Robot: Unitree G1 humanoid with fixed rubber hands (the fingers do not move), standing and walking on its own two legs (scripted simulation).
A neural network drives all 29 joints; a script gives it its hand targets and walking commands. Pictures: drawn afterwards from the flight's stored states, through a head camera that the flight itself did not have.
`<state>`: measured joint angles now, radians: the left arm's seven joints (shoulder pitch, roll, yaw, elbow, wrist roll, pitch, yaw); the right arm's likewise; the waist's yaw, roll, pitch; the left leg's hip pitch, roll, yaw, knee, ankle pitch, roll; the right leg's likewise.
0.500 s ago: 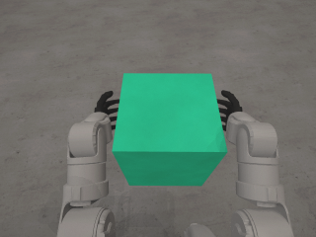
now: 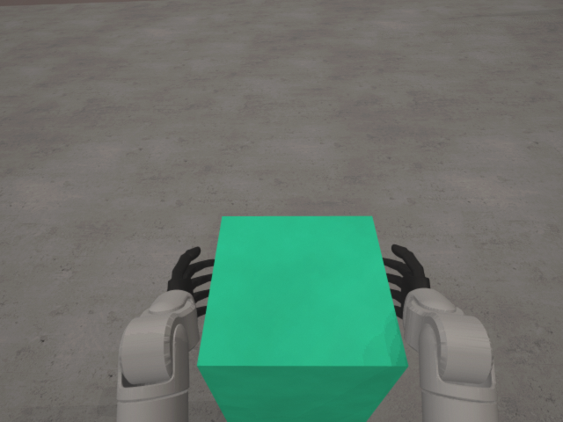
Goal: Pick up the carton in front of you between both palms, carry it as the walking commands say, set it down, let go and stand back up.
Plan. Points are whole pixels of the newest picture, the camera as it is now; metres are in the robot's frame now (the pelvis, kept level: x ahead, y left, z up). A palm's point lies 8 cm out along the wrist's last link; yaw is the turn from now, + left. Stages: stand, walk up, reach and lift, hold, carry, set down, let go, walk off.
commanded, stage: carry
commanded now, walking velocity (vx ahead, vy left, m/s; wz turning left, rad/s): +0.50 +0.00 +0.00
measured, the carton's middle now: (296, 324) +0.28 +0.01 -0.01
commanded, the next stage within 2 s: none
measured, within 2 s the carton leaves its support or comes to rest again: neither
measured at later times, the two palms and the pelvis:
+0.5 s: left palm (221, 147) +0.58 +0.16 +0.09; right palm (382, 152) +0.56 -0.14 +0.09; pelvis +0.31 +0.03 +0.00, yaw -3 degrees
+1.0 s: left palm (245, 73) +0.89 +0.15 +0.09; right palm (365, 71) +0.89 -0.15 +0.09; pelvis +0.63 +0.00 -0.01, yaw +0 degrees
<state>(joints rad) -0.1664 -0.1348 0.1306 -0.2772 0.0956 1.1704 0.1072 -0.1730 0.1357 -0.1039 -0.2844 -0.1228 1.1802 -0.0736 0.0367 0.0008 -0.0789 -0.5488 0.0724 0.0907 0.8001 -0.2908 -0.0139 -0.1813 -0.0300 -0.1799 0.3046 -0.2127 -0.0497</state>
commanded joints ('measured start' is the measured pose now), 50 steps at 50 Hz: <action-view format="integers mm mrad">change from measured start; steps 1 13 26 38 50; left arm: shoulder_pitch -473 -498 -422 -490 -383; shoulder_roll -935 -837 -875 -987 -827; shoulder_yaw -740 -727 -733 -750 -733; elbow -149 -107 -117 -114 -168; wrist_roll -441 -404 -374 -421 -397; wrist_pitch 13 93 52 8 48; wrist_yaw -298 -286 -262 -292 -283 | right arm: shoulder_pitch -434 -407 -402 -465 -375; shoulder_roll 966 866 871 975 849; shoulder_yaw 715 672 705 740 719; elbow -120 -45 -103 -89 -158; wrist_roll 371 396 419 420 393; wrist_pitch -19 58 37 5 36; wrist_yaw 200 232 247 248 220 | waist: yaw -13 -67 -61 -24 -16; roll -156 202 148 -75 -168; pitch -268 -292 -177 -288 -145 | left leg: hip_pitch -14 742 555 -92 83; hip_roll -10 345 178 65 -17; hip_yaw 52 -506 14 -69 132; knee -164 -527 -603 278 -324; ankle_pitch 93 258 266 -18 218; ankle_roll -1 278 115 26 29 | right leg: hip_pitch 253 -576 -316 229 242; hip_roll -227 -34 -41 -317 -227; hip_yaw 154 153 -16 309 35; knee -89 994 213 -92 -39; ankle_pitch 300 -297 136 133 308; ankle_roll -83 52 65 -70 -27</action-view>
